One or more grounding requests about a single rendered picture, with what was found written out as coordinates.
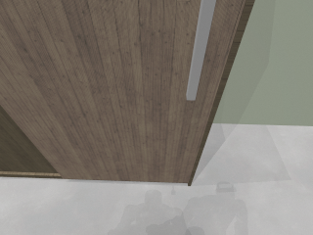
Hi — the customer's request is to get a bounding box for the handle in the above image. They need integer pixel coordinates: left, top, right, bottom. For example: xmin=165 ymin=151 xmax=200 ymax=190
xmin=186 ymin=0 xmax=216 ymax=101

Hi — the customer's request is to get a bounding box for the wardrobe door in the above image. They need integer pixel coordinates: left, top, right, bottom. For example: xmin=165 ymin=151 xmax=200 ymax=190
xmin=0 ymin=105 xmax=58 ymax=173
xmin=0 ymin=0 xmax=246 ymax=183

